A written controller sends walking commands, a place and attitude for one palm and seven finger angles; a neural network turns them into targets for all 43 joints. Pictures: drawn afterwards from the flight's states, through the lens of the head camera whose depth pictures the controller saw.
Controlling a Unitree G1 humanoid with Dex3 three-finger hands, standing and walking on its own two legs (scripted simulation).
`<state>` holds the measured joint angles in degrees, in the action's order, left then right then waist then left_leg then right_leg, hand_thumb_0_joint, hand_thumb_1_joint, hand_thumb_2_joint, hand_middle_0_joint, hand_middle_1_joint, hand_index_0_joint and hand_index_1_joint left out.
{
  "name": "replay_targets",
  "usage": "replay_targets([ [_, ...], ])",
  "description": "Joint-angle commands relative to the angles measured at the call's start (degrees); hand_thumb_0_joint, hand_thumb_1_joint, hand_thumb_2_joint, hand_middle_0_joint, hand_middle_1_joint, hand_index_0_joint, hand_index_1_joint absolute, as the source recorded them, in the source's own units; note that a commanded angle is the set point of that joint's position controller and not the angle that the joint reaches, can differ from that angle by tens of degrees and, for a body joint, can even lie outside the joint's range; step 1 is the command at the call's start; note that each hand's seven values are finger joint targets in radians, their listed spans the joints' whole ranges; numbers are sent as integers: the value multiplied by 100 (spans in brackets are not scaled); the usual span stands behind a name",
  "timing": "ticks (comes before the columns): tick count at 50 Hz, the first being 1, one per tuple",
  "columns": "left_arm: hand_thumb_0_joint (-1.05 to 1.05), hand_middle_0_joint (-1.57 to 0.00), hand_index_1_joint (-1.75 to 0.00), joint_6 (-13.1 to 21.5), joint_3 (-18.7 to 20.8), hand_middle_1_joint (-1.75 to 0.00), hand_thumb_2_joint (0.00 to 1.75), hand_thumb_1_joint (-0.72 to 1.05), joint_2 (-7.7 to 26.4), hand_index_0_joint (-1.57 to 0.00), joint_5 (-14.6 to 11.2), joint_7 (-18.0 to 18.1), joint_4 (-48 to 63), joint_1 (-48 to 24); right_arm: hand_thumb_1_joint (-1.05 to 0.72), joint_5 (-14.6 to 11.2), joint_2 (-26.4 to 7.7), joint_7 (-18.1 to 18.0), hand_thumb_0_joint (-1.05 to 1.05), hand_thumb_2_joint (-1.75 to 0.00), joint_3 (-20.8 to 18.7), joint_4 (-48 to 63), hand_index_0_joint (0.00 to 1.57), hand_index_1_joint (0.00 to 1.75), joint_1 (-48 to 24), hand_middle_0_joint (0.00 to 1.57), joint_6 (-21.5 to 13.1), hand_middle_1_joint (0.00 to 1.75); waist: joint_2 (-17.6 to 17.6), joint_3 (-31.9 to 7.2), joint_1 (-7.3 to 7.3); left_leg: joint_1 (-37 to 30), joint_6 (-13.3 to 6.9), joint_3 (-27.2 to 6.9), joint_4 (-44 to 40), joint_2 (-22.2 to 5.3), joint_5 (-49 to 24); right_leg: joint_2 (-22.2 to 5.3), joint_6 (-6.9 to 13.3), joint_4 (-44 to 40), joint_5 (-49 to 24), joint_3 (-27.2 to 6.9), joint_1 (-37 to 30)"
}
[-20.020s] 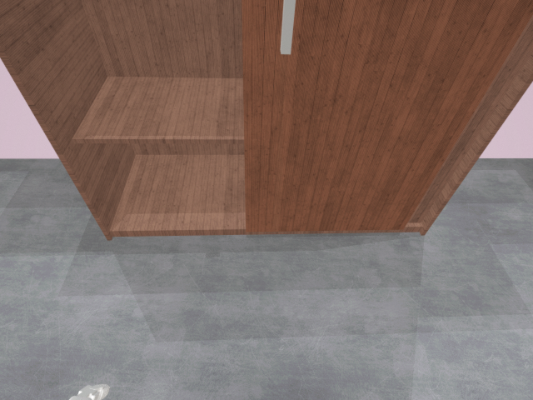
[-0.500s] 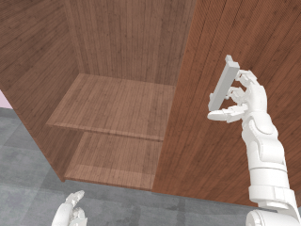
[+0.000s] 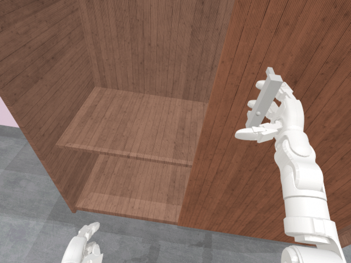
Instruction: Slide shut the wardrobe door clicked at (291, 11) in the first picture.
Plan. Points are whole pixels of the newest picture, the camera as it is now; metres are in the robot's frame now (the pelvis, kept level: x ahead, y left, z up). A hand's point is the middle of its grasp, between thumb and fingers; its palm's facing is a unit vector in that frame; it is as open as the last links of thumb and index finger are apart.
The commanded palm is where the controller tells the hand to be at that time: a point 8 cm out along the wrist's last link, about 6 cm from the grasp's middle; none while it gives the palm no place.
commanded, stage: slide the fingers in behind the handle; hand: right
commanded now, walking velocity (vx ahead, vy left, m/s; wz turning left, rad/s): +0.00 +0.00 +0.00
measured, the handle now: (260, 100) +0.44 -0.15 +0.19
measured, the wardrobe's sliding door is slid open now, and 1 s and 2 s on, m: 0.58 0.58 0.58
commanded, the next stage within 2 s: grip the handle and tug to test in 0.20 s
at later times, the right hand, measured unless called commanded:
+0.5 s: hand (262, 116) +0.38 -0.14 +0.19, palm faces +0.08 +1.00 -0.01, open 13.2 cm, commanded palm +0.35 -0.20 +0.19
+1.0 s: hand (263, 116) +0.39 -0.15 +0.19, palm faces +0.08 +1.00 +0.00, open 7.5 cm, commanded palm +0.36 -0.20 +0.19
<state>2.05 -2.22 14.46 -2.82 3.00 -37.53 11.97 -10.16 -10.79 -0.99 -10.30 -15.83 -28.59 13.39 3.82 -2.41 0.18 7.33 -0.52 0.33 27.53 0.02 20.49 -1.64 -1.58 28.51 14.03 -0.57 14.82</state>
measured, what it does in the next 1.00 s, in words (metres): stands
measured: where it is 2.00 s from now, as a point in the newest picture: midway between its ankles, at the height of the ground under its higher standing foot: outside the picture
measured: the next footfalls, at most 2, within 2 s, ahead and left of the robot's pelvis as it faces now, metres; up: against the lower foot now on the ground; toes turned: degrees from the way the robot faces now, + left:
none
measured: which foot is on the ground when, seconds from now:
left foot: down 0.00-1.00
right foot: down 0.00-1.00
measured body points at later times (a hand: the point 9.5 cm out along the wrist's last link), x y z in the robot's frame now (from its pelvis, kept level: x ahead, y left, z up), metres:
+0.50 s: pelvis +0.00 +0.00 +0.00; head -0.02 +0.03 +0.45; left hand +0.17 +0.23 -0.10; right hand +0.37 -0.20 +0.20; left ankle -0.07 +0.11 -0.74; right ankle +0.01 -0.14 -0.74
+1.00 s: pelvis +0.00 -0.01 +0.00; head -0.01 +0.02 +0.45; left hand +0.16 +0.23 -0.10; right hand +0.38 -0.20 +0.19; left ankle -0.07 +0.11 -0.74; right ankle +0.01 -0.14 -0.74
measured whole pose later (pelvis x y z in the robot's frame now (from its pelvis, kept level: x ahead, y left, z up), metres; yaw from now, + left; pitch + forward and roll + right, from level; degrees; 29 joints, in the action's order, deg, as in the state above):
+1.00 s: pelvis +0.00 -0.01 +0.00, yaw +0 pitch +0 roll +0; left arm 2.0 -2.2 14.5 -2.8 3.2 -37.5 11.8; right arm -10.4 -11.0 -0.7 -10.0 -12.7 -26.8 15.3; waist 3.3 -2.4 -0.1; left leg 7.0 0.0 0.2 27.0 -0.3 20.3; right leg -1.3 -1.1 28.8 14.3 -0.4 14.8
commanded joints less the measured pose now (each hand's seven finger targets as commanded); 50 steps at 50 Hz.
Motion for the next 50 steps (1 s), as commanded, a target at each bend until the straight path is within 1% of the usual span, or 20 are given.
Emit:
replay_targets([
  [1, 0, -20, -30, 302, 230, -30, 90, 90, 570, -20, -19, 11, 900, -723, 50, -55, -1054, 20, 0, -30, -304, 1374, 30, 120, -2198, 30, -334, 120, -574, -1511, -39, 201, 20, 205, -289, 98, -3004, 235, 405, 18, -1772, 195, -1220],
  [2, 0, -20, -30, 298, 217, -30, 90, 90, 544, -20, -31, 16, 918, -750, 50, -39, -859, 41, 0, -30, -109, 1406, 30, 120, -2220, 30, -304, 120, -479, -1423, -5, 292, 17, 213, -298, 103, -2914, 233, 402, 18, -1746, 198, -1245],
  [4, 0, -20, -30, 295, 218, -30, 90, 90, 554, -20, -31, 26, 862, -754, 50, -42, -865, 5, 0, -30, -70, 1425, 30, 120, -2396, 30, -275, 120, -544, -1305, 31, 357, 16, 207, -354, 103, -2759, 228, 407, 24, -1636, 185, -1218],
  [6, 0, -20, -30, 311, 231, -30, 90, 90, 565, -20, -11, 33, 899, -766, 50, -45, -1058, -24, 0, -30, -267, 1601, 30, 120, -2372, 30, -295, 120, -414, -1533, -20, 280, 9, 185, -320, 103, -2814, 242, 409, 22, -1694, 178, -1305],
  [10, 0, -20, -30, 297, 212, -30, 90, 90, 558, -20, 3, 38, 876, -757, 50, -65, -1182, -10, 0, -30, -394, 1594, 30, 120, -2256, 30, -325, 120, -495, -1581, -43, 109, 8, 186, -286, 80, -3058, 249, 404, 20, -1839, 184, -1250],
  [15, 0, -20, -30, 313, 207, -30, 90, 90, 551, -20, -37, 32, 883, -775, 50, -93, -824, 67, 0, -30, -58, 1477, 30, 120, -2257, 30, -273, 120, -492, -1378, 41, 346, 1, 234, -324, 108, -2754, 235, 396, 21, -1646, 141, -1268],
  [19, 0, -20, -30, 307, 213, -30, 90, 90, 573, -20, -22, 38, 862, -790, 31, -78, -1072, 53, 0, -38, -258, 1450, 32, 123, -2157, 32, -256, 123, -487, -1421, -42, 285, -8, 198, -334, 101, -2772, 237, 398, 26, -1702, 151, -1275],
  [20, 0, -20, -30, 310, 199, -30, 90, 90, 558, -20, -15, 35, 890, -789, 27, -84, -931, 63, 0, -40, -139, 1519, 32, 123, -2286, 32, -266, 123, -493, -1455, 4, 297, 1, 210, -315, 93, -2753, 253, 397, 15, -1659, 133, -1253],
  [22, 0, -20, -30, 315, 215, -30, 90, 90, 569, -20, -13, 38, 892, -776, 17, -81, -1037, 48, 0, -44, -258, 1492, 33, 125, -2291, 33, -267, 125, -587, -1513, -11, 291, 5, 209, -315, 108, -2764, 237, 403, 6, -1686, 135, -1298],
  [24, 0, -20, -30, 296, 201, -30, 90, 90, 555, -20, -8, 22, 900, -801, 8, -61, -1085, 49, 0, -48, -267, 1588, 35, 126, -2143, 35, -289, 126, -377, -1521, -68, 205, -24, 203, -303, 97, -2827, 242, 384, 23, -1775, 154, -1295],
  [25, 0, -20, -30, 311, 200, -30, 90, 90, 537, -20, -5, 16, 933, -804, 3, -86, -983, 53, 0, -50, -241, 1585, 35, 127, -2109, 35, -279, 127, -471, -1524, -45, 215, -11, 223, -296, 99, -2866, 239, 391, 15, -1778, 143, -1291],
  [29, 0, -20, -30, 270, 195, -30, 90, 90, 575, -20, -13, 33, 894, -802, -15, -123, -1222, 73, 0, -58, -451, 1392, 37, 129, -1995, 37, -224, 129, -665, -1348, -83, 205, 0, 214, -351, 111, -2768, 227, 388, -14, -1667, 156, -1147],
  [33, 0, -20, -30, 284, 197, -30, 90, 90, 552, -20, -21, 37, 948, -800, -34, -96, -1111, 67, 0, -66, -340, 1607, 39, 132, -2213, 39, -224, 132, -325, -1498, -41, 275, -15, 211, -322, 114, -2713, 223, 377, -17, -1730, 154, -1314],
  [34, 0, -20, -30, 276, 199, -30, 90, 90, 556, -20, -11, 26, 911, -771, -39, -92, -1112, 53, 0, -68, -363, 1450, 40, 133, -2019, 40, -207, 133, -516, -1376, -59, 256, -16, 226, -348, 123, -2710, 215, 383, -3, -1729, 140, -1222],
  [37, 0, -20, -30, 278, 217, -30, 90, 90, 591, -20, -19, 46, 918, -759, -53, -123, -1230, 87, 0, -74, -470, 1437, 41, 135, -2085, 41, -191, 135, -541, -1465, -46, 239, -2, 211, -340, 126, -2745, 223, 386, -12, -1707, 153, -1222],
  [42, 0, -20, -30, 286, 213, -30, 90, 90, 570, -20, -21, 42, 902, -725, -76, -83, -948, 73, 0, -84, -147, 1550, 44, 138, -2399, 44, -202, 138, -393, -1491, 44, 354, -23, 232, -330, 139, -2649, 208, 376, -7, -1748, 108, -1357],
  [45, 0, -20, -30, 309, 241, -30, 90, 90, 574, -20, 3, 22, 910, -690, -90, -60, -1046, 31, 0, -90, -262, 1665, 45, 140, -2205, 45, -250, 140, -401, -1642, -6, 238, -23, 237, -298, 138, -2855, 213, 378, 29, -1929, 116, -1387],
  [46, 0, -20, -30, 312, 234, -30, 90, 90, 559, -20, -14, 24, 895, -720, -90, -67, -836, 40, 0, -90, -67, 1632, 45, 140, -2300, 45, -244, 140, -430, -1544, 48, 350, -11, 245, -306, 148, -2795, 205, 379, 28, -1885, 123, -1409],
  [48, 0, -20, -30, 315, 247, -30, 90, 90, 581, -20, 3, 31, 871, -683, -90, -54, -1042, 2, 0, -90, -251, 1628, 45, 140, -2354, 45, -242, 140, -386, -1624, 19, 327, -21, 236, -301, 150, -2765, 204, 372, 28, -1889, 109, -1438],
  [50, 0, -20, -30, 313, 233, -30, 90, 90, 560, -20, 4, 22, 867, -702, -90, -39, -854, -6, 0, -90, -77, 1631, 45, 140, -2332, 45, -248, 140, -456, -1506, 43, 344, -17, 254, -323, 143, -2714, 201, 379, 4, -1831, 106, -1381],
])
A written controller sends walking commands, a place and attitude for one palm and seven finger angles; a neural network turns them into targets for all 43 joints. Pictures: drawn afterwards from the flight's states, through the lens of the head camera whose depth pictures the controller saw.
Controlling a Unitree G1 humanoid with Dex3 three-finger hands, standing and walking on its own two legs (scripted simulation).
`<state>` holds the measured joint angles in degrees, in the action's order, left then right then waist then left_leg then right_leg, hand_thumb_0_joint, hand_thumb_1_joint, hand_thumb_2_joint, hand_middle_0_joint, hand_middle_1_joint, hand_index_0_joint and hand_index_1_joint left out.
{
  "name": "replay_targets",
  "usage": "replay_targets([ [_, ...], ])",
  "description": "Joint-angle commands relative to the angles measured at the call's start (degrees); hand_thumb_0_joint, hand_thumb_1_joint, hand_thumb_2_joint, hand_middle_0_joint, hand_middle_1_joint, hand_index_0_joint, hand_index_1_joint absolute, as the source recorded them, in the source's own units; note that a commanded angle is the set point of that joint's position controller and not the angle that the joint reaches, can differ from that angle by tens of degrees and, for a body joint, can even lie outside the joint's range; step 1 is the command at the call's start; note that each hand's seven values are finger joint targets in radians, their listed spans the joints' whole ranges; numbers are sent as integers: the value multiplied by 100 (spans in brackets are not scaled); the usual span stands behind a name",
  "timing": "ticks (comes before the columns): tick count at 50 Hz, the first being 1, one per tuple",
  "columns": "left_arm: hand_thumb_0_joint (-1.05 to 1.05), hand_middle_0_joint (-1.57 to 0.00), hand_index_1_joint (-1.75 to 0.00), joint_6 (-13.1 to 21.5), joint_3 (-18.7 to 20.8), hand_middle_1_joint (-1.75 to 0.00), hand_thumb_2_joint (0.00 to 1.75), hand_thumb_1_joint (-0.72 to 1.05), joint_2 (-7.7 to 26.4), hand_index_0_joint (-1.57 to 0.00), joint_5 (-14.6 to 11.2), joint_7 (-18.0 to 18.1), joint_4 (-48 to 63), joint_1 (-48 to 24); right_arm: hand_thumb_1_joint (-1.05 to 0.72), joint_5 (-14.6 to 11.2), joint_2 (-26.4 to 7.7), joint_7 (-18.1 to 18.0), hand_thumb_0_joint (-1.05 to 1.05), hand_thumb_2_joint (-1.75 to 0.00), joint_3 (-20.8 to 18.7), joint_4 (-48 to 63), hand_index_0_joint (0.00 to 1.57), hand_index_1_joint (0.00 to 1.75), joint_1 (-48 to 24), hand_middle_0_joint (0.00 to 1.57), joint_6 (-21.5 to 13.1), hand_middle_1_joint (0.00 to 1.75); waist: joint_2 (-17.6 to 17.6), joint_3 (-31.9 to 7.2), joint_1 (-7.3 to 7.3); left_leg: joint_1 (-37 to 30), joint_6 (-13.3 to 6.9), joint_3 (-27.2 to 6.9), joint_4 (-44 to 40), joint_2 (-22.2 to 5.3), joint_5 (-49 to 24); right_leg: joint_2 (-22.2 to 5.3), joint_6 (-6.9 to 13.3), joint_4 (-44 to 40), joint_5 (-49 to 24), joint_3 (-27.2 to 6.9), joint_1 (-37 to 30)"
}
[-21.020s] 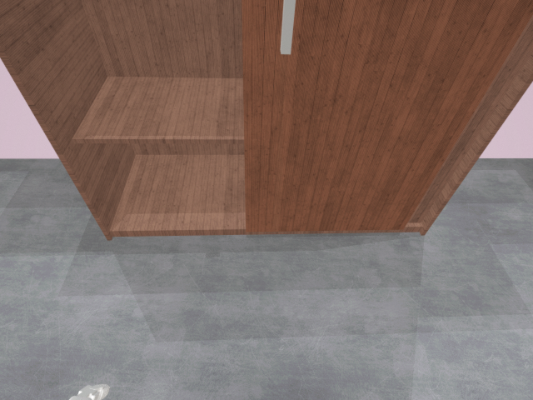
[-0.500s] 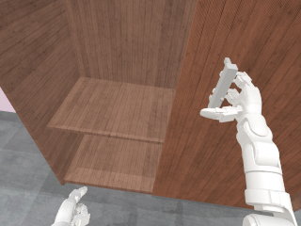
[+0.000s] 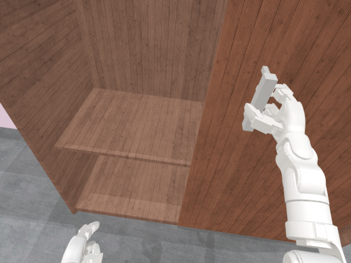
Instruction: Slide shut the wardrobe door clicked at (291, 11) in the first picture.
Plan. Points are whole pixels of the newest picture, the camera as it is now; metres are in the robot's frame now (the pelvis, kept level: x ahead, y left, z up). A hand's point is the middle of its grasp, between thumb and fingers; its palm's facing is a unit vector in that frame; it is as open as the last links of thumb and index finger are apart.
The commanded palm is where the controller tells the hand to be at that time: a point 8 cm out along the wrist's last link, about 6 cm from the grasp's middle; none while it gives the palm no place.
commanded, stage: grip the handle and tug to test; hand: right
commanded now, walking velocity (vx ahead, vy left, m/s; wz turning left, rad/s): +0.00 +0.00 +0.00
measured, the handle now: (256, 99) +0.44 -0.15 +0.19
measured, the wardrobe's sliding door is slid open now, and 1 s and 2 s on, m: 0.58 0.58 0.57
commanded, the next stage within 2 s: tug the door sideways, standing still in 0.72 s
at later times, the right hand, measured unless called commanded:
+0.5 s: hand (256, 116) +0.38 -0.14 +0.19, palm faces +0.10 +1.00 -0.01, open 7.4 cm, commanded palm +0.34 -0.19 +0.19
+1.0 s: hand (256, 116) +0.38 -0.14 +0.19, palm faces +0.10 +1.00 -0.01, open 7.4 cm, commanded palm +0.36 -0.17 +0.19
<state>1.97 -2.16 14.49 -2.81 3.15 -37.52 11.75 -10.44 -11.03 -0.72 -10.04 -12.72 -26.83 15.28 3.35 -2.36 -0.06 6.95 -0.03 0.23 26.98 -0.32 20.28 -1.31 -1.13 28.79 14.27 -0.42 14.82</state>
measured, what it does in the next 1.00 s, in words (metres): stands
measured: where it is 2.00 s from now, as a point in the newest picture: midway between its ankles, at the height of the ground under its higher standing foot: outside the picture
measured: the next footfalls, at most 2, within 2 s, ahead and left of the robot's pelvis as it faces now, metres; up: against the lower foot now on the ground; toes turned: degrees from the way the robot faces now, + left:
left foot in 2.00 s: +0.08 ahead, +0.16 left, +0.00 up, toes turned -2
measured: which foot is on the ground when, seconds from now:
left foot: down 0.00-1.00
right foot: down 0.00-1.00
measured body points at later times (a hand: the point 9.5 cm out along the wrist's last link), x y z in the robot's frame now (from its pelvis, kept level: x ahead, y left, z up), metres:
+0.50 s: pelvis +0.00 +0.01 +0.00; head -0.01 +0.03 +0.45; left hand +0.17 +0.24 -0.10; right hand +0.37 -0.19 +0.19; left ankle -0.07 +0.12 -0.74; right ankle +0.01 -0.14 -0.74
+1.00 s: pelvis +0.03 +0.01 +0.00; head +0.02 +0.03 +0.45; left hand +0.22 +0.24 -0.09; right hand +0.37 -0.19 +0.19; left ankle -0.07 +0.12 -0.74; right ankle +0.01 -0.14 -0.74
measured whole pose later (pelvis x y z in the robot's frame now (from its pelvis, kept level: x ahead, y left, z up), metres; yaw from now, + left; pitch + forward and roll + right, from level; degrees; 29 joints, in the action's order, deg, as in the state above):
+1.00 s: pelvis +0.03 +0.01 +0.00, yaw -1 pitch +1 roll -1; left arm 1.2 -1.8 15.3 -2.4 2.8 -35.7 9.5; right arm -10.3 -8.9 -2.0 -8.2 1.6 -19.5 20.7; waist 2.9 -3.0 -1.6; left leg 5.4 -0.4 1.0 26.7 -0.6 22.2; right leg -1.1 -1.5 29.1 16.6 -0.9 13.8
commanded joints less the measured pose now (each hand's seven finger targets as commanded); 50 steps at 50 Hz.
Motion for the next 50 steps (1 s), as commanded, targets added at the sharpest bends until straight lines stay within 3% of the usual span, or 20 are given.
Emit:
replay_targets([
  [1, 0, -20, -30, 322, 230, -30, 90, 90, 567, -20, 5, 9, 853, -677, -90, -17, -863, -44, 0, -90, -143, 1307, 45, 140, -2551, 45, -436, 140, -438, -1545, 63, 389, -59, 251, -273, 181, -2726, 175, 339, -7, -1848, 96, -1394],
  [4, 0, -20, -30, 287, 217, -30, 90, 90, 573, -20, 19, 3, 842, -692, -90, 8, -1097, -56, 0, -90, -332, 1276, 45, 140, -2364, 45, -430, 140, -369, -1543, -29, 238, -80, 237, -272, 162, -2806, 183, 331, -24, -1925, 114, -1342],
  [7, 0, -20, -30, 299, 206, -30, 90, 90, 536, -20, 0, 3, 889, -748, -90, -13, -836, -45, 0, -90, -108, 1356, 45, 140, -2544, 45, -455, 140, -342, -1474, 52, 379, -67, 253, -286, 175, -2642, 175, 325, -41, -1780, 106, -1393],
  [14, 0, -20, -30, 318, 212, -30, 90, 90, 549, -20, 12, -5, 862, -735, -90, -6, -890, -47, 0, -90, -148, 1321, 45, 140, -2390, 45, -505, 140, -508, -1479, 17, 282, -62, 243, -299, 167, -2779, 178, 340, -20, -1844, 114, -1364],
  [15, 0, -20, -30, 327, 204, -30, 90, 90, 550, -20, 16, -7, 892, -745, -90, -19, -894, -34, 0, -90, -145, 1434, 45, 140, -2514, 45, -520, 140, -360, -1548, 29, 268, -63, 230, -283, 153, -2800, 194, 341, -29, -1823, 116, -1366],
  [29, 0, -20, -30, 308, 203, -30, 90, 90, 547, -20, 5, -45, 1102, -876, -90, -77, -997, 83, 0, -90, -338, 1971, 45, 140, -1214, 45, -352, 140, -445, -1538, -142, 1, -50, 255, -221, 135, -3369, 193, 334, 1, -2174, 203, -1306],
  [34, 0, -20, -30, 286, 211, -30, 90, 90, 545, -20, 16, -73, 1240, -921, -90, -128, -1113, 128, 0, -90, -549, 2481, 45, 140, -395, 45, -233, 140, -469, -1728, -258, -317, -34, 260, -106, 93, -4085, 201, 329, 43, -2592, 272, -1287],
  [36, 0, -20, -30, 273, 204, -30, 90, 90, 527, -20, 3, -86, 1309, -952, -90, -155, -983, 162, 0, -90, -450, 2713, 45, 140, -229, 45, -176, 140, -513, -1702, -236, -303, -9, 277, -65, 83, -4327, 198, 336, 59, -2707, 295, -1298],
  [39, 0, -20, -30, 228, 205, -30, 90, 90, 558, -20, 22, -65, 1277, -955, -90, -187, -1193, 152, 0, -90, -680, 2697, 45, 140, -80, 45, -52, 140, -641, -1609, -258, -374, 9, 263, -83, 72, -4457, 194, 332, 76, -2676, 306, -1200],
  [41, 0, -20, -30, 217, 197, -30, 90, 90, 543, -20, 6, -59, 1321, -965, -90, -195, -1111, 184, 0, -90, -603, 2856, 45, 140, -100, 45, 6, 140, -505, -1651, -228, -355, 5, 270, -35, 69, -4515, 207, 327, 76, -2726, 309, -1224],
  [43, 0, -20, -30, 240, 185, -30, 90, 90, 523, -20, 1, -38, 1207, -978, -90, -145, -635, 143, 0, -90, 27, 2833, 45, 140, -1160, 45, 81, 140, -234, -1487, -11, 0, 0, 261, -70, 82, -4261, 205, 328, 148, -2759, 270, -1419],
  [44, 0, -20, -30, 241, 200, -30, 90, 90, 535, -20, 12, -22, 1094, -912, -90, -116, -533, 67, 0, -90, 158, 2677, 45, 140, -1431, 45, 112, 140, -389, -1340, 72, 107, -11, 282, -101, 96, -4136, 180, 338, 201, -2768, 228, -1414],
  [45, 0, -20, -30, 257, 230, -30, 90, 90, 559, -20, 20, -22, 1090, -882, -90, -95, -557, 3, 0, -90, 82, 2583, 45, 140, -1421, 45, 160, 140, -452, -1468, 48, 135, -14, 290, -104, 112, -4017, 181, 335, 193, -2726, 186, -1455],
  [48, 0, -20, -30, 248, 222, -30, 90, 90, 526, -20, 50, -31, 1070, -882, -90, 3, -239, -82, 0, -90, 436, 2709, 45, 140, -1585, 45, 213, 140, -212, -1679, 65, 198, -40, 299, -30, 102, -4032, 209, 335, 252, -2932, 150, -1677],
  [50, 0, -20, -30, 221, 232, -30, 90, 90, 523, -20, 67, -50, 1025, -868, -90, 43, -76, -136, 0, -90, 640, 2638, 45, 140, -1632, 45, 195, 140, -471, -1737, 95, 151, -41, 321, -16, 99, -4029, 199, 338, 258, -2904, 93, -1645],
])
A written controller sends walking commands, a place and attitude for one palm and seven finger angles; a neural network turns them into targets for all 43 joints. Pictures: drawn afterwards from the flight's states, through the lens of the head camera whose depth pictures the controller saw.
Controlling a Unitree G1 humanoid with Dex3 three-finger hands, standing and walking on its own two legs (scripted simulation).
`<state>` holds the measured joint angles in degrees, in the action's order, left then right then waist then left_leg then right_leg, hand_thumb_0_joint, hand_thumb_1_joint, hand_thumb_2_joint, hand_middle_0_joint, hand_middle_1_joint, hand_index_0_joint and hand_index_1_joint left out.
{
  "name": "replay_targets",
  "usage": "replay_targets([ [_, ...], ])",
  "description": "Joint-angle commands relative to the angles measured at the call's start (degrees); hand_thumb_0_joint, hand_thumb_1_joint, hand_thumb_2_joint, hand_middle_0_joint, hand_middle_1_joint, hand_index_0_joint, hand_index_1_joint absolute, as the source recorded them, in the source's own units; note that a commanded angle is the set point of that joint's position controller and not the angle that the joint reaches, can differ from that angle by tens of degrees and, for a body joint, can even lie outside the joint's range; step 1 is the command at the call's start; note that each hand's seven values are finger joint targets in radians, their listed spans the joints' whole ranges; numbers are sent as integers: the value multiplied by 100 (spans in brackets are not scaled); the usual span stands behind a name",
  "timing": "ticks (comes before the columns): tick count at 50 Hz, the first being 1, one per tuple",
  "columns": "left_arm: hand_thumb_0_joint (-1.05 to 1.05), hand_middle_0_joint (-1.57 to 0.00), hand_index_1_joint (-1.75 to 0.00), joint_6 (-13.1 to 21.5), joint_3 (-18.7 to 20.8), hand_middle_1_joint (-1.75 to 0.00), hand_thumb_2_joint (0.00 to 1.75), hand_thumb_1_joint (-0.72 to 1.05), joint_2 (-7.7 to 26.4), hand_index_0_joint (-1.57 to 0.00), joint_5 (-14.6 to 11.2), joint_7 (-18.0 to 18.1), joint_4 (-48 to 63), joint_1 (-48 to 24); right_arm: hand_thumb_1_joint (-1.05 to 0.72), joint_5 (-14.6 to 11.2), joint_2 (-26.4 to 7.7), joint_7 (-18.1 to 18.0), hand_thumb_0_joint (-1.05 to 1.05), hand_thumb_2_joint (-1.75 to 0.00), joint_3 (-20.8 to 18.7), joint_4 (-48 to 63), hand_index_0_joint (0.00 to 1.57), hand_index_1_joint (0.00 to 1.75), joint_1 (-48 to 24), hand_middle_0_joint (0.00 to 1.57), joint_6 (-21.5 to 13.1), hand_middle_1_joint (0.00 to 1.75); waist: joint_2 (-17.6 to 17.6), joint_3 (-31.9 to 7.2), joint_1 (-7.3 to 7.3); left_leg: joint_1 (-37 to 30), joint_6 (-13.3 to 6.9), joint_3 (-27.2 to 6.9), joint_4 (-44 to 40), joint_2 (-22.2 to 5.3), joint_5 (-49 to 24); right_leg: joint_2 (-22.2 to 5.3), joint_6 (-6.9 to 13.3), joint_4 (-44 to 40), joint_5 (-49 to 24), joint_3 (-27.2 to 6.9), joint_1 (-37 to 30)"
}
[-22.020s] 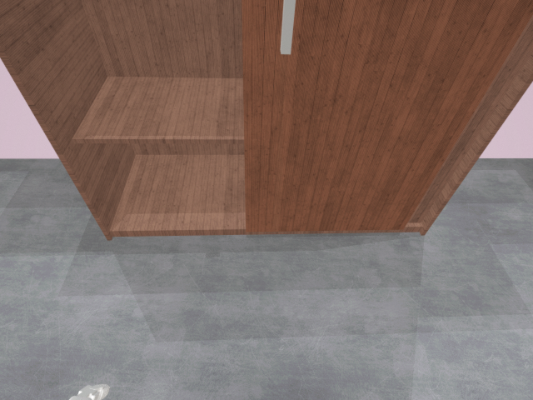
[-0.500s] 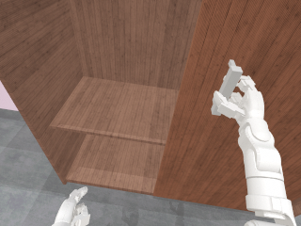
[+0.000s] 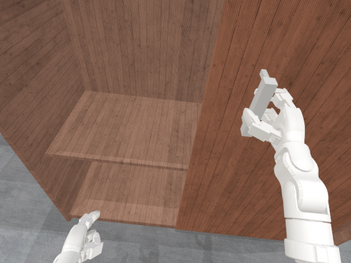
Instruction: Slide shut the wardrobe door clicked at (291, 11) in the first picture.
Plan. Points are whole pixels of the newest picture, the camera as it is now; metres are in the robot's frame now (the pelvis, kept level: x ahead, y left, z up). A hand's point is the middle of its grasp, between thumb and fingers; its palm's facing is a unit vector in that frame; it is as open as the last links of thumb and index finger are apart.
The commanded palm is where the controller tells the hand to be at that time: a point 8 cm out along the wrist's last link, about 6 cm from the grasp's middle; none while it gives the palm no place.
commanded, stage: tug the door sideways, standing still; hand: right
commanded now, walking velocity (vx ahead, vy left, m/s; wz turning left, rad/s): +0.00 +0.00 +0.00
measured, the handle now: (254, 103) +0.42 -0.15 +0.19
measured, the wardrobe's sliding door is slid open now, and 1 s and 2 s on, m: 0.58 0.57 0.45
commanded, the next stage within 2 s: step sideways, sliding the door along in 0.36 s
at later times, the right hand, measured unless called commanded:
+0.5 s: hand (243, 120) +0.36 -0.11 +0.19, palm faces +0.12 +0.99 -0.06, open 6.2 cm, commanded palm +0.34 -0.15 +0.19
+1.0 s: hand (240, 120) +0.37 -0.11 +0.18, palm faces +0.14 +0.98 -0.12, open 6.3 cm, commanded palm +0.35 -0.13 +0.19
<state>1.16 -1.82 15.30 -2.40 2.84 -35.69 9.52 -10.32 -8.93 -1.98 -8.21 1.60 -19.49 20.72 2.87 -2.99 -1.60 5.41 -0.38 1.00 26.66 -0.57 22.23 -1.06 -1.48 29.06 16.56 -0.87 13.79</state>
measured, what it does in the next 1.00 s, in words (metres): steps on the spot: left foot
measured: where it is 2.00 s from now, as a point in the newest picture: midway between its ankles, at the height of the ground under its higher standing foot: outside the picture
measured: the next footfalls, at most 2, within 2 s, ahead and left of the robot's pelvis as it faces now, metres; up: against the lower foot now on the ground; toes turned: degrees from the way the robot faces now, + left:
left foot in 1.00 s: +0.05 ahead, +0.15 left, +0.00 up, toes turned -2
right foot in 1.18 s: +0.01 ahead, -0.05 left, +0.00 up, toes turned -6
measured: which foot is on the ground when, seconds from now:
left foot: down 0.00-0.86, up 0.88-0.98, down 1.00-1.00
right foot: down 0.00-1.00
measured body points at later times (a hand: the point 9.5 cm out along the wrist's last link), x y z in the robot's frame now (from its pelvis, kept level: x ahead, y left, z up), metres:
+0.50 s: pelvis -0.03 -0.01 +0.00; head -0.02 +0.02 +0.45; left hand +0.16 +0.19 -0.11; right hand +0.35 -0.16 +0.19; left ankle -0.09 +0.11 -0.73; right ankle -0.02 -0.14 -0.73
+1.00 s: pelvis -0.04 +0.03 -0.02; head +0.01 +0.06 +0.43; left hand +0.09 +0.27 -0.15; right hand +0.36 -0.16 +0.19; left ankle +0.00 +0.15 -0.73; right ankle -0.02 -0.13 -0.73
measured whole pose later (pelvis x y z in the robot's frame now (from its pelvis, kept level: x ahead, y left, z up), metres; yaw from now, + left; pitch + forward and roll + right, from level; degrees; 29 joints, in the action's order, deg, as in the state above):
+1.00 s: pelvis -0.04 +0.03 -0.02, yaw -1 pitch -3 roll +1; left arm -3.7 -0.2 12.8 -2.1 3.3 -37.2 11.0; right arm -5.5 -13.7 -5.4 -6.8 -15.3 -32.6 -4.0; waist 3.7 9.7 0.0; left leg 19.1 -1.7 -0.7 40.0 1.2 23.0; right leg -5.2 -2.8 40.5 19.3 -1.9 17.8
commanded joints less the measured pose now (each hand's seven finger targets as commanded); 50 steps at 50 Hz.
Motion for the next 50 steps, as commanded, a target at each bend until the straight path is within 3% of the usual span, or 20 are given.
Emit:
replay_targets([
  [1, 0, -20, -30, 288, 198, -30, 90, 90, 432, -20, 19, -17, 848, -702, -90, 58, -185, -18, 0, -90, 584, 1215, 45, 140, -2436, 45, -372, 140, -361, -1655, 260, 357, -16, 243, 37, 127, -4154, 169, 370, 235, -3143, 125, -1585],
  [18, 0, -20, -30, 323, 199, -30, 90, 90, 243, -20, 63, -202, 645, -688, -90, 252, 1248, -350, 0, -90, 1966, 294, 45, 140, -4280, 45, -899, 140, -379, -1567, 525, 1034, -90, 325, 66, 221, -2898, 120, 314, 257, -2380, -196, -1758],
  [22, 0, -20, -30, 376, 221, -30, 90, 90, 250, -20, 65, -232, 568, -600, -90, 283, 1257, -390, 0, -90, 2003, -3, 45, 140, -4626, 45, -1054, 140, -343, -1688, 539, 1139, -103, 307, 41, 243, -2605, 151, 311, 237, -2098, -223, -1761],
  [23, 0, -20, -30, 399, 224, -30, 90, 90, 267, -20, 56, -231, 543, -610, -90, 292, 1120, -407, 0, -90, 1947, 219, 45, 140, -5071, 45, -1120, 140, -165, -1836, 559, 1150, -115, 300, 37, 235, -2572, 143, 292, 229, -2121, -233, -1895],
  [24, 0, -20, -30, 243, 155, -30, 90, 90, 480, -20, 95, -66, 676, -150, -90, 579, -1927, -616, 0, -90, -269, 238, 45, 140, -4858, 45, -1930, 140, 230, -1280, 145, 1186, -13, -9, -74, -100, -2109, -261, 573, 196, -1608, -157, -1329],
  [25, 0, -20, -30, 199, 157, -30, 90, 90, 318, -20, 160, -44, 564, -418, -90, 649, -1053, -488, 0, -90, 520, 110, 45, 140, -4731, 45, -2237, 140, -216, -1395, 176, 979, 30, 50, -99, -65, -1969, -216, 541, 89, -1307, -229, -1261],
  [26, 0, -20, -30, 177, 195, -30, 90, 90, 298, -20, 151, -9, 591, -479, -90, 618, -691, -358, 0, -90, 732, -120, 45, 140, -4327, 45, -2418, 140, -434, -1377, 189, 1090, 68, 103, -54, -13, -1878, -334, 578, 154, -1259, -268, -1343],
  [31, 0, -20, -30, -23, 247, -30, 90, 90, 363, -20, 72, 98, 716, -431, -90, 640, -797, -268, 0, -90, 642, -298, 45, 140, -4002, 45, -2774, 140, 614, -1449, 264, 1666, -5, 248, 800, 271, -261, -1028, 883, 48, -577, -1152, -1355],
  [33, 0, -20, -30, -49, 249, -30, 90, 90, 359, -20, 42, 107, 718, -392, -90, 665, -901, -282, 0, -90, 554, -249, 45, 140, -4033, 45, -2854, 140, 787, -1435, 237, 1593, -69, 302, 463, 320, -98, -1060, 906, 279, -934, -1096, -1400],
  [35, 0, -20, -30, -85, 265, -30, 90, 90, 356, -20, 30, 104, 680, -329, -90, 666, -1051, -283, 0, -90, 411, -388, 45, 140, -3941, 45, -2883, 140, -43, -1457, 184, 809, -150, 182, -210, 205, -849, -838, 734, 917, -1502, -573, -830],
  [38, 0, -20, -30, -139, 335, -30, 90, 90, 267, -20, -6, 127, 557, -349, -90, 701, -1169, -238, 0, -90, 295, -569, 45, 140, -4044, 45, -2914, 140, -1735, -1137, 238, 33, -677, -754, -502, -724, -2864, -173, 414, 2200, -1123, 255, 229],
  [40, 0, -20, -30, -153, 289, -30, 90, 90, 152, -20, 8, 124, 466, -394, -90, 694, -928, -229, 0, -90, 450, -783, 45, 140, -3879, 45, -2970, 140, -1015, -897, 270, 65, -731, -600, 24, -832, -3737, -86, 475, 1637, -92, 287, 169],
  [41, 0, -20, -30, -150, 291, -30, 90, 90, 201, -20, 28, 139, 422, -277, -90, 688, -802, -215, 0, -90, 588, -526, 45, 140, -3999, 45, -3024, 140, -444, -1078, 424, 789, -512, -165, 798, -597, -3685, -145, 626, 797, -894, 226, -939],
  [42, 0, -20, -30, -152, 349, -30, 90, 90, 413, -20, 61, 149, 434, -156, -90, 641, -666, -212, 0, -90, 647, -413, 45, 140, -3919, 45, -3038, 140, 559, -1443, 547, 1807, -181, 289, 2126, -68, -2785, -750, 976, 143, -1977, -689, -2178],
  [43, 0, -20, -30, -157, 356, -30, 90, 90, 440, -20, 108, 117, 467, -179, -90, 514, -568, -201, 0, -90, 748, -144, 45, 140, -4064, 45, -3130, 140, 1800, -1301, 608, 3056, -66, 225, 3389, 341, -336, -1719, 1456, -369, -3420, -2218, -2907],
  [44, 0, -20, -30, -179, 353, -30, 90, 90, 332, -20, 97, 56, 516, -128, -90, 474, -776, -200, 0, -90, 739, 25, 45, 140, -4234, 45, -3128, 140, 1609, -1099, 474, 3481, -126, -313, 3839, 159, 838, -2145, 1769, -300, -4206, -2948, -3059],
  [45, 0, -20, -30, -220, 382, -30, 90, 90, 267, -20, 112, 30, 457, -364, -90, 564, -1033, -162, 0, -90, 423, -32, 45, 140, -3965, 45, -3066, 140, 1151, -1005, 357, 3547, -164, -928, 3393, -252, 1031, -2339, 1846, 69, -3911, -2690, -2766],
  [46, 0, -20, -30, -264, 396, -30, 90, 90, 348, -20, 106, 35, 515, -368, -90, 599, -1261, -152, 0, -90, 271, 149, 45, 140, -3991, 45, -3089, 140, 697, -977, 281, 2902, -204, -1151, 2352, -424, 1296, -2309, 1640, 343, -3569, -2362, -2017],
  [49, 0, -20, -30, -235, 352, -30, 90, 90, 435, -20, -47, 49, 610, -401, -90, 676, -1384, -178, 0, -90, 215, -50, 45, 140, -3929, 45, -3074, 140, -171, -1506, 154, -739, -75, 24, 1, 158, -1122, -1022, 653, 1349, -1203, -314, 314],
  [50, 0, -20, -30, -198, 366, -30, 90, 90, 378, -20, -67, 49, 635, -519, -90, 673, -1158, -139, 0, -90, 395, -181, 45, 140, -3996, 45, -2991, 140, -823, -1428, 237, -903, -169, -210, -224, -86, -1120, -399, 487, 1964, 354, 275, 866],
])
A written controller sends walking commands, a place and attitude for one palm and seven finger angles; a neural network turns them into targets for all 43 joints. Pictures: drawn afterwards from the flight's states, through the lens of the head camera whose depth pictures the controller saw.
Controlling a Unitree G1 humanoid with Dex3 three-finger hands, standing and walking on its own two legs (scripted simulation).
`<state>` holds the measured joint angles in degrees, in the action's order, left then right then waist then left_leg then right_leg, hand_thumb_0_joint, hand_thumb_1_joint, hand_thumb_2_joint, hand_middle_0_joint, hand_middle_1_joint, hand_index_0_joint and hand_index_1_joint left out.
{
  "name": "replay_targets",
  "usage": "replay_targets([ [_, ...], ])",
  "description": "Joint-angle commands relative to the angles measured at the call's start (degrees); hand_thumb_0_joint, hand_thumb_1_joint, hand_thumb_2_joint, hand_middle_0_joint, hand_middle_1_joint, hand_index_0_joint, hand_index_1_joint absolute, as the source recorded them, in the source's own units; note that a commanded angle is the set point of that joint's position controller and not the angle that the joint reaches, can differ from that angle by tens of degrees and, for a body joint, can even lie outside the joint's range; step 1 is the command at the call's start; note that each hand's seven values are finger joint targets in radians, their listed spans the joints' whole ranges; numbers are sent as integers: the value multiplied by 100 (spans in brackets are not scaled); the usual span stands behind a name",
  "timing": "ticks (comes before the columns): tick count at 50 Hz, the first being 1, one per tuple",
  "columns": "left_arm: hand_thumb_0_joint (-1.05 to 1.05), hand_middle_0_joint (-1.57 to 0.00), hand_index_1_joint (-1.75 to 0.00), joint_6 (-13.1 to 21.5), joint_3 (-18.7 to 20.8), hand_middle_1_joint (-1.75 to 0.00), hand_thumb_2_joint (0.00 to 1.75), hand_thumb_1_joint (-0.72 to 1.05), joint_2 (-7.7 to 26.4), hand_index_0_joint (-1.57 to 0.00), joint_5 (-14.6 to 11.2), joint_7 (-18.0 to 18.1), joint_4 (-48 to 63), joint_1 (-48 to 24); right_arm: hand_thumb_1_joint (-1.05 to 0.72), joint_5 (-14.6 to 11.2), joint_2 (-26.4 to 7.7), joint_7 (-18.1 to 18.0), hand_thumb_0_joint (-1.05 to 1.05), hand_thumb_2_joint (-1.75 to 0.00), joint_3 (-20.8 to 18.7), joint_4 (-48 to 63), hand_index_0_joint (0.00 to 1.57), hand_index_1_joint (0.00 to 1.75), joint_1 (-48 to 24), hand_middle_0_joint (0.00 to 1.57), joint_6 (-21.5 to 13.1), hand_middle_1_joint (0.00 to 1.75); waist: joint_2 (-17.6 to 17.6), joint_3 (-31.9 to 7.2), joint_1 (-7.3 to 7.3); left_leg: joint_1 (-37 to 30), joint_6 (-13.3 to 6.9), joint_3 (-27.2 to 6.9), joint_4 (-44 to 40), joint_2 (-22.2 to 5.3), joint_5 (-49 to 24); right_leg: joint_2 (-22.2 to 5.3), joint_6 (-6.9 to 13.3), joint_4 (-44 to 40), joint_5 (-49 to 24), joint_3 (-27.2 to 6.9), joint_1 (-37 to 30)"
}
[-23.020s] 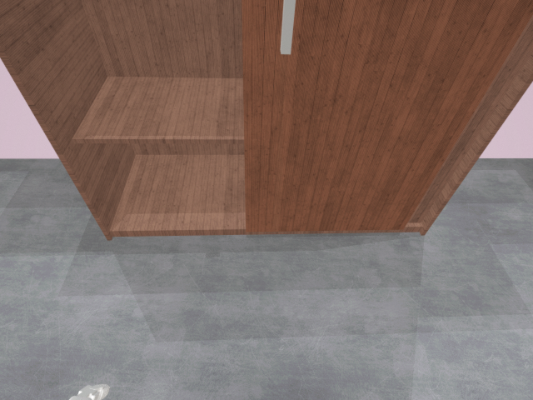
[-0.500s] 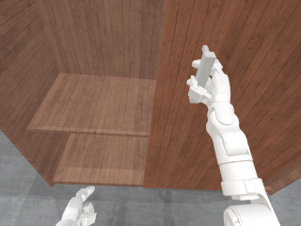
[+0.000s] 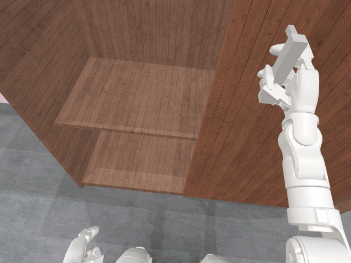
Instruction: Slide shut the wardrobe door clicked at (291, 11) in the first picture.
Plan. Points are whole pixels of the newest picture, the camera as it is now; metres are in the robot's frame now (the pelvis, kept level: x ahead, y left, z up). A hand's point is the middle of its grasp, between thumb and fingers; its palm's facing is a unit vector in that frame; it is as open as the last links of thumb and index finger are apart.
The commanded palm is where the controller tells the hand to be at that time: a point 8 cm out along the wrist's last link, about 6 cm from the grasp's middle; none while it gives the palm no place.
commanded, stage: step sideways, sliding the door along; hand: right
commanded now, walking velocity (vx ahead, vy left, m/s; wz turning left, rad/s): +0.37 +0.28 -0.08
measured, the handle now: (277, 66) +0.46 -0.16 +0.21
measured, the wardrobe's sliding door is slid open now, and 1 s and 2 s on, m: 0.57 0.45 0.21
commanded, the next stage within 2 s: none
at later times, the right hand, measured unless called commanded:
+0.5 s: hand (257, 82) +0.42 -0.12 +0.20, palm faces +0.23 +0.97 -0.06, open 6.2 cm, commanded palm +0.39 -0.10 +0.20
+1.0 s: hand (202, 77) +0.42 -0.01 +0.20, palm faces +0.26 +0.96 -0.06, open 6.5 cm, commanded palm +0.39 +0.01 +0.21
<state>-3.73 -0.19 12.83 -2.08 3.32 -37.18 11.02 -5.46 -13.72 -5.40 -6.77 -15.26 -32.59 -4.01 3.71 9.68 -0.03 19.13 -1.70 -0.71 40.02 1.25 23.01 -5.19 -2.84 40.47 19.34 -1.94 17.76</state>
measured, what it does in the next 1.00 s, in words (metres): steps to the left: right foot, then left foot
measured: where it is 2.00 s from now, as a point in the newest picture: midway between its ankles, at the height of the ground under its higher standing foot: outside the picture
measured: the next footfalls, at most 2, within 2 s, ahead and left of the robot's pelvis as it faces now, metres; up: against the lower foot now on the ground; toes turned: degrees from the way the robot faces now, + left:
right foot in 0.18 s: +0.05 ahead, -0.08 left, +0.00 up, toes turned -5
left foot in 0.60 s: +0.18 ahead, +0.27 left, +0.00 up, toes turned -4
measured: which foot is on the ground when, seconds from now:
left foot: down 0.00-0.18, up 0.20-0.58, down 0.60-1.00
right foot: down 0.00-0.02, up 0.04-0.16, down 0.18-1.00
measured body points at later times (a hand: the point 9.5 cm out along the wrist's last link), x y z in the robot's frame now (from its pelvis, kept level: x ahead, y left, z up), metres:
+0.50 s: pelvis +0.05 +0.07 +0.03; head +0.12 +0.04 +0.47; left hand +0.28 +0.23 -0.07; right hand +0.40 -0.17 +0.20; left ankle +0.16 +0.26 -0.65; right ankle +0.01 -0.08 -0.72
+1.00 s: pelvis +0.11 +0.15 +0.01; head +0.19 +0.14 +0.45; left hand +0.35 +0.35 -0.09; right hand +0.40 -0.06 +0.20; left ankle +0.15 +0.27 -0.72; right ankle +0.03 -0.03 -0.71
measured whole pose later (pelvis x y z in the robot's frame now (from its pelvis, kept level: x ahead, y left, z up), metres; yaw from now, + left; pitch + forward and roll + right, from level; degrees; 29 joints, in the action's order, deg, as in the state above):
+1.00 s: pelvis +0.11 +0.15 +0.01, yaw -9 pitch +0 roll +1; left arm -0.6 3.8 13.2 -2.7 -1.5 -33.0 4.0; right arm -1.4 -6.9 -7.8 0.7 15.9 -13.3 -3.0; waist 1.6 11.3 -3.4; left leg 18.0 -0.2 3.6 34.3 -1.3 15.5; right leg -10.3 -2.4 35.2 18.5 2.2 12.3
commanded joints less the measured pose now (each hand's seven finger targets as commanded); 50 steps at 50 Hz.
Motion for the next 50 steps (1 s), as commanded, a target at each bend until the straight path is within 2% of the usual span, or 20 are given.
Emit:
replay_targets([
  [1, 0, -20, -30, 366, 155, -30, 90, 90, 398, -20, -92, -7, 847, -852, -90, 212, -370, 216, 0, -90, 622, 1541, 45, 140, -2976, 45, -450, 140, -1753, -2316, 134, -1564, -380, -1042, -2445, -868, 402, 636, 438, 1567, 1327, 639, 760],
  [2, 0, -20, -30, 442, 253, -30, 90, 90, 441, -20, -53, 45, 679, -775, -90, 271, -378, 185, 0, -90, 580, 1192, 45, 140, -2922, 45, -419, 140, -2392, -1854, 62, -705, -830, -2234, -3152, -1427, 1325, 667, 383, 2573, 1426, 384, 792],
  [3, 0, -20, -30, 517, 281, -30, 90, 90, 564, -20, -53, 54, 533, -743, -90, 305, -270, 168, 0, -90, 703, 1306, 45, 140, -3089, 45, -431, 140, -2022, -1700, 31, -596, -1248, -2661, -2988, -1665, 770, 493, 395, 2976, 1172, -4, 840],
  [7, 0, -20, -30, 589, 161, -30, 90, 90, 415, -20, 15, 59, 362, -475, -90, 279, 294, 73, 0, -90, 1145, 1673, 45, 140, -3214, 45, -632, 140, -597, -2592, 375, -817, -699, -329, -480, -888, -2292, 299, 494, -1610, -716, 353, -1404],
  [9, 0, -20, -30, 571, 344, -30, 90, 90, 713, -20, 18, -73, 620, -619, -90, 167, 578, 120, 0, -90, 1602, 1961, 45, 140, -3199, 45, -745, 140, 1726, -2483, 286, 2032, -43, 118, 1825, -155, 336, -2020, 1144, -2127, -4075, -2469, -3891],
  [10, 0, -20, -30, 530, 288, -30, 90, 90, 454, -20, -5, -199, 720, -703, -90, 184, 733, 167, 0, -90, 1599, 1597, 45, 140, -2924, 45, -621, 140, 656, -2304, 250, 2262, 6, -422, 2713, -58, 267, -2251, 1705, -1802, -4908, -2579, -3720],
  [12, 0, -20, -30, 502, 337, -30, 90, 90, 548, -20, 18, -292, 673, -785, -90, 217, 469, 292, 0, -90, 1454, 2227, 45, 140, -3163, 45, -643, 140, -204, -2257, 272, 2866, 106, -531, 3083, -384, 267, -2140, 1727, -1417, -4856, -2177, -3692],
  [18, 0, -20, -30, 653, 433, -30, 90, 90, 513, -20, -18, -397, 820, -640, -90, 356, 1126, 445, 0, -90, 2095, 2465, 45, 140, -3011, 45, -502, 140, 1051, -2457, 241, 1504, 230, 362, 1603, -365, -816, -1217, 1169, -1607, -4297, -154, -2771],
  [26, 0, -20, -30, 731, 357, -30, 90, 90, 434, -20, -59, -438, 1051, -935, -90, 261, 1091, 418, 0, -90, 2204, 2846, 45, 140, -2453, 45, -594, 140, 1308, -2290, 237, -126, 221, 632, -209, -126, -926, -1335, 734, -1032, -4775, 120, -2510],
  [29, 0, -20, -30, 638, 314, -30, 90, 90, 367, -20, -130, -434, 1075, -959, -90, 362, 757, 369, 0, -90, 2078, 3193, 45, 140, -1986, 45, -654, 140, 273, -2295, 225, -1344, 177, 470, -1806, -205, -3379, -845, 392, 181, -4006, 196, -2115],
  [31, 0, -20, -30, 616, 322, -30, 90, 90, 240, -20, -52, -399, 995, -988, -90, 362, 509, 341, 0, -90, 1967, 3504, 45, 140, -1625, 45, -609, 140, -544, -2180, 412, -1647, 23, 87, -1650, -948, -5742, -285, 135, 353, -2129, 472, -1303],
  [33, 0, -20, -30, 626, 544, -30, 90, 90, 392, -20, -112, -344, 909, -902, -90, 235, 415, 274, 0, -90, 1630, 3724, 45, 140, -1090, 45, -593, 140, -2553, -2743, 263, -2356, -568, -788, -1257, -1406, -6696, 34, 141, 499, 15, 128, -535],
  [35, 0, -20, -30, 653, 433, -30, 90, 90, 291, -20, -74, -288, 969, -1016, -90, 230, 594, 179, 0, -90, 1824, 4329, 45, 140, -848, 45, -628, 140, -1422, -2820, 280, -2280, -404, -579, -890, -1362, -6405, -119, 256, -691, -323, 256, -670],
  [38, 0, -20, -30, 615, 562, -30, 90, 90, 564, -20, 48, -416, 1274, -1225, -90, 192, 867, 284, 0, -90, 2096, 4957, 45, 140, -792, 45, -824, 140, 1100, -2866, 216, -538, 274, 430, 45, -360, -2357, -1700, 760, -1234, -5528, -320, -2440],
  [40, 0, -20, -30, 626, 593, -30, 90, 90, 467, -20, -21, -586, 1383, -1196, -90, 294, 964, 355, 0, -90, 2185, 4830, 45, 140, -707, 45, -894, 140, 956, -2693, 175, -436, 110, 421, -235, -199, -826, -1759, 705, -767, -6175, 30, -2563],
  [42, 0, -20, -30, 657, 569, -30, 90, 90, 434, -20, -139, -645, 1414, -1159, -90, 383, 878, 399, 0, -90, 2182, 4887, 45, 140, -755, 45, -926, 140, 280, -2746, 202, -1126, 62, 398, -969, -265, -2502, -1248, 673, 85, -5157, 435, -2144],
  [44, 0, -20, -30, 619, 551, -30, 90, 90, 373, -20, -207, -592, 1380, -1079, -90, 389, 661, 329, 0, -90, 2155, 4947, 45, 140, -451, 45, -847, 140, -1000, -2934, 320, -2066, -317, -442, -1009, -1091, -5699, -548, 166, 474, -2381, 599, -1056],
  [46, 0, -20, -30, 640, 556, -30, 90, 90, 310, -20, -123, -522, 1334, -1085, -90, 404, 735, 293, 0, -90, 2171, 4950, 45, 140, -68, 45, -862, 140, -1633, -2940, 228, -2238, -560, -880, -887, -1416, -6715, -130, 178, 270, 227, 489, -425],
  [48, 0, -20, -30, 641, 493, -30, 90, 90, 260, -20, -55, -469, 1285, -1093, -90, 356, 969, 289, 0, -90, 2447, 5336, 45, 140, -122, 45, -905, 140, -1140, -2915, 293, -1666, -290, -547, -632, -1187, -5824, -382, 288, -1002, -879, 575, -1138],
  [50, 0, -20, -30, 626, 604, -30, 90, 90, 625, -20, 52, -532, 1454, -1210, -90, 289, 1213, 368, 0, -90, 2638, 5348, 45, 140, 10, 45, -952, 140, 585, -2871, 236, -343, 228, 299, 399, -387, -2660, -1847, 784, -1411, -4722, -307, -2304],
])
